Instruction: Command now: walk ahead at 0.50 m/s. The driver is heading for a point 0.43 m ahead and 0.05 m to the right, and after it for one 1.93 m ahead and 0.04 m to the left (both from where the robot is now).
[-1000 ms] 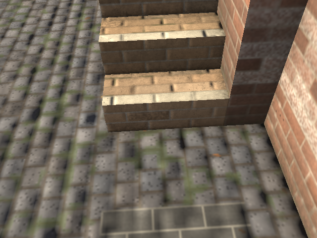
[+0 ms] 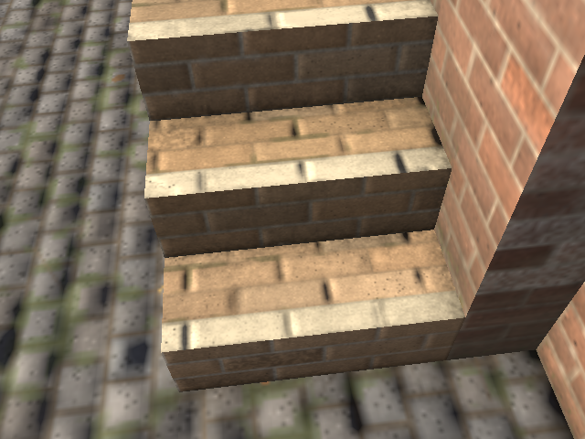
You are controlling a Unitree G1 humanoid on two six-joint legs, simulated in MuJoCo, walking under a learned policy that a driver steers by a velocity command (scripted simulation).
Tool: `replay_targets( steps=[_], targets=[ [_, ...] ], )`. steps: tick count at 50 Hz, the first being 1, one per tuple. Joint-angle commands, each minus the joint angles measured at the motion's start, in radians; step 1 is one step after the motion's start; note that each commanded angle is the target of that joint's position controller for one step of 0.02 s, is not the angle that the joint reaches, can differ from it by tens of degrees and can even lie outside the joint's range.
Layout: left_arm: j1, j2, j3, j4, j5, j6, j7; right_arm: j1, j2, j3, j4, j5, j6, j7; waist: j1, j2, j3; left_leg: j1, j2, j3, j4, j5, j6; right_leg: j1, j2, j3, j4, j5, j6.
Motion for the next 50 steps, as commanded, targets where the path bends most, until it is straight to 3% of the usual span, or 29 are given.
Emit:
replay_targets(
  steps=[1, 2, 3, 4, 6, 10, 15, 18, 20, 22, 23, 24, 25, 26, 27, 28, 29, 31, 34, 36, 38, 39, 43, 45, 46, 47, 48, 49, 50],
  targets=[
    [0.469, 0.307, 0.089, 0.090, 0.024, -0.014, 0.021, 0.041, -0.050, -0.002, -0.088, 0.026, -0.016, 0.010, 0.162, -0.280, -0.299, -0.646, -0.059, -0.004, 0.736, -0.083, 0.044, 0.776, -0.402, 0.705, -0.229, -0.217, -0.215],
    [0.364, 0.236, 0.072, 0.075, -0.001, -0.007, 0.016, -0.041, -0.123, -0.019, -0.080, 0.005, -0.011, 0.011, 0.128, -0.114, -0.195, -0.716, 0.024, -0.105, 0.801, -0.048, 0.066, 0.674, -0.353, 0.634, -0.239, -0.257, -0.186],
    [0.271, 0.168, 0.055, 0.055, -0.012, -0.008, 0.010, -0.083, -0.111, -0.016, -0.091, 0.003, -0.016, 0.024, 0.096, -0.058, -0.108, -0.701, 0.069, -0.103, 0.772, 0.055, 0.066, 0.538, -0.316, 0.504, -0.259, -0.212, -0.167],
    [0.227, 0.121, 0.042, 0.052, -0.018, -0.012, 0.008, -0.106, -0.084, -0.009, -0.089, 0.002, -0.016, 0.029, 0.074, -0.029, -0.063, -0.656, 0.104, -0.099, 0.718, 0.121, 0.059, 0.436, -0.276, 0.415, -0.301, -0.152, -0.142],
    [0.246, 0.070, 0.024, 0.084, -0.024, -0.029, 0.007, -0.104, -0.058, 0.001, -0.084, -0.024, 0.010, 0.030, 0.043, -0.060, -0.045, -0.579, 0.126, -0.084, 0.673, 0.160, 0.022, 0.354, -0.230, 0.287, -0.320, 0.107, -0.107],
    [0.316, 0.110, 0.030, 0.132, -0.043, -0.050, 0.010, -0.200, -0.054, 0.007, -0.122, -0.034, 0.032, 0.040, 0.037, -0.069, -0.032, -0.636, 0.141, -0.040, 0.616, 0.245, -0.011, 0.343, -0.201, 0.174, -0.336, 0.303, -0.119],
    [0.347, 0.116, 0.033, 0.137, -0.035, -0.049, 0.013, -0.414, -0.033, 0.028, -0.197, -0.013, 0.020, 0.035, 0.079, -0.075, 0.022, -0.563, 0.105, 0.017, 0.293, 0.397, -0.026, 0.296, -0.140, 0.075, -0.366, 0.341, -0.091],
    [0.356, 0.126, 0.038, 0.140, -0.034, -0.055, 0.018, -0.455, -0.052, 0.028, -0.211, -0.011, 0.007, 0.028, 0.080, -0.092, 0.017, -0.508, 0.083, 0.001, 0.159, 0.430, -0.005, 0.362, -0.159, 0.089, -0.349, 0.358, -0.076],
    [0.372, 0.106, 0.038, 0.147, -0.029, -0.050, 0.027, -0.372, -0.052, 0.025, -0.185, -0.014, 0.004, 0.017, 0.055, -0.123, -0.040, -0.439, 0.075, 0.004, 0.187, 0.350, 0.022, 0.409, -0.196, 0.089, -0.267, 0.397, -0.083],
    [0.327, 0.105, 0.037, 0.128, -0.030, -0.042, 0.026, -0.259, -0.073, 0.013, -0.147, -0.025, -0.005, 0.007, -0.003, -0.053, -0.078, -0.304, 0.029, 0.012, 0.108, 0.310, 0.048, 0.385, -0.168, 0.074, -0.065, 0.552, -0.068],
    [0.312, 0.105, 0.034, 0.120, -0.029, -0.036, 0.024, -0.135, -0.089, 0.002, -0.102, -0.039, -0.017, 0.000, -0.055, -0.004, -0.130, -0.167, 0.009, 0.026, 0.035, 0.335, 0.060, 0.339, -0.114, 0.051, 0.120, 0.518, -0.045],
    [0.329, 0.070, 0.020, 0.091, -0.036, -0.035, 0.025, 0.005, -0.176, -0.019, -0.074, -0.060, -0.029, -0.011, -0.087, 0.104, -0.213, 0.039, 0.207, -0.174, 0.020, 0.455, 0.093, 0.155, -0.060, 0.016, 0.382, 0.211, -0.016],
    [0.463, -0.059, -0.014, 0.085, -0.053, -0.025, 0.038, 0.022, -0.286, -0.051, -0.072, -0.045, -0.018, -0.008, -0.004, 0.330, -0.277, 0.227, 0.460, -0.530, -0.041, 0.671, 0.272, -0.149, 0.089, -0.028, 0.727, -0.454, 0.020],
    [0.459, 0.036, 0.004, 0.123, -0.022, -0.008, 0.049, -0.026, -0.250, -0.053, -0.079, -0.007, -0.002, -0.002, -0.001, 0.159, -0.261, 0.109, 0.424, -0.573, -0.111, 0.462, 0.290, -0.170, 0.033, 0.083, 0.833, -0.418, 0.008],
    [0.380, 0.053, 0.011, 0.112, -0.008, -0.005, 0.045, -0.146, -0.164, -0.031, -0.114, 0.005, -0.001, 0.002, 0.032, 0.081, -0.131, -0.046, 0.365, -0.465, -0.147, 0.286, 0.253, -0.181, -0.011, 0.105, 0.838, -0.314, 0.009],
    [0.332, 0.059, 0.016, 0.105, -0.009, -0.007, 0.042, -0.212, -0.100, -0.011, -0.127, 0.008, 0.000, 0.004, 0.052, 0.053, -0.068, -0.156, 0.314, -0.378, -0.197, 0.259, 0.211, -0.158, -0.034, 0.110, 0.783, -0.247, 0.015],
    [0.307, 0.065, 0.020, 0.100, -0.006, 0.000, 0.039, -0.220, -0.079, -0.002, -0.126, 0.011, -0.003, -0.002, 0.067, 0.069, -0.029, -0.213, 0.281, -0.311, -0.220, 0.309, 0.181, -0.130, -0.046, 0.111, 0.731, -0.214, 0.022],
    [0.321, 0.032, 0.015, 0.109, 0.004, 0.019, 0.033, -0.176, -0.078, 0.004, -0.097, 0.014, -0.016, -0.010, 0.088, 0.071, -0.042, -0.269, 0.245, -0.211, -0.216, 0.510, 0.169, -0.045, -0.030, 0.090, 0.685, -0.176, 0.042],
    [0.327, -0.008, 0.003, 0.124, 0.002, 0.040, 0.032, -0.118, -0.097, 0.007, -0.074, 0.004, -0.034, -0.007, 0.111, 0.068, -0.078, -0.248, 0.246, -0.156, -0.165, 0.727, 0.180, -0.030, -0.016, 0.040, 0.620, -0.191, 0.065],
    [0.293, -0.010, -0.005, 0.120, 0.000, 0.051, 0.035, -0.111, -0.103, 0.011, -0.080, 0.003, -0.030, -0.009, 0.102, 0.096, -0.097, -0.229, 0.239, -0.148, -0.149, 0.728, 0.173, -0.031, -0.016, 0.018, 0.597, -0.194, 0.063],
    [0.216, 0.009, -0.006, 0.086, -0.003, 0.052, 0.042, -0.120, -0.111, 0.019, -0.093, 0.011, -0.024, -0.017, 0.088, 0.114, -0.047, -0.254, 0.224, -0.143, -0.158, 0.675, 0.173, -0.027, -0.013, -0.005, 0.497, -0.207, 0.058],
    [0.227, -0.013, -0.013, 0.087, -0.003, 0.057, 0.051, -0.117, -0.112, 0.019, -0.095, 0.007, -0.017, -0.020, 0.088, 0.132, -0.059, -0.256, 0.228, -0.135, -0.147, 0.691, 0.185, 0.016, -0.011, -0.016, 0.479, -0.216, 0.050],
    [0.263, -0.005, -0.016, 0.073, -0.018, 0.040, 0.084, -0.098, -0.128, 0.021, -0.098, 0.013, -0.008, -0.027, 0.087, 0.105, -0.072, -0.186, 0.244, -0.124, -0.018, 1.085, 0.223, 0.141, 0.048, -0.043, 0.235, -0.233, 0.020],
    [0.369, -0.026, -0.017, 0.092, -0.025, 0.015, 0.091, -0.119, -0.132, 0.018, -0.100, 0.044, 0.004, -0.027, 0.135, 0.080, -0.097, -0.114, 0.213, -0.094, 0.163, 1.173, 0.200, 0.227, 0.060, -0.055, -0.059, -0.075, -0.002],
    [0.456, -0.029, -0.016, 0.122, -0.019, 0.003, 0.092, -0.150, -0.110, 0.022, -0.113, 0.062, 0.006, -0.023, 0.164, 0.048, -0.101, -0.172, 0.168, -0.072, 0.305, 1.041, 0.167, 0.339, 0.036, -0.020, -0.198, 0.047, -0.006],
    [0.545, 0.050, 0.000, 0.142, -0.002, -0.006, 0.093, -0.144, -0.045, 0.039, -0.151, 0.060, 0.003, -0.014, 0.146, -0.137, -0.138, -0.396, 0.087, -0.047, 0.533, 0.586, 0.104, 0.523, -0.168, 0.271, -0.249, 0.266, -0.026],
    [0.529, 0.065, 0.000, 0.152, -0.005, 0.002, 0.078, -0.040, 0.039, 0.055, -0.124, 0.030, 0.016, -0.009, 0.057, -0.258, -0.098, -0.558, -0.016, -0.035, 0.746, -0.041, 0.061, 0.543, -0.338, 0.432, -0.212, 0.641, -0.117],
    [0.462, 0.104, 0.018, 0.127, -0.002, 0.010, 0.072, 0.002, 0.019, 0.052, -0.093, 0.001, 0.035, -0.010, 0.054, -0.195, -0.060, -0.591, 0.017, -0.084, 0.963, -0.114, 0.050, 0.381, -0.392, 0.470, -0.244, 0.254, -0.283],
    [0.393, 0.096, 0.028, 0.108, -0.009, 0.020, 0.056, -0.077, -0.021, 0.040, -0.116, -0.023, 0.039, -0.003, 0.054, -0.123, 0.034, -0.691, 0.026, -0.080, 1.132, -0.076, 0.034, 0.292, -0.333, 0.434, -0.331, -0.138, -0.292]
  ],
)
Next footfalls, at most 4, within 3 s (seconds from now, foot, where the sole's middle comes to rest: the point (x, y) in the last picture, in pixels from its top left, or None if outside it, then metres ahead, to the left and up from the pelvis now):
0.48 left None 0.38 0.10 -0.76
0.92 right None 0.43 -0.05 -0.76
1.40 left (198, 315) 0.67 0.21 -0.56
1.96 right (257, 150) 0.95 0.06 -0.35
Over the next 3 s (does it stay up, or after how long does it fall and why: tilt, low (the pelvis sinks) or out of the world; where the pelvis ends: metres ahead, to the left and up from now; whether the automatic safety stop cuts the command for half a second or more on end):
falls after 2.90 s (tilt)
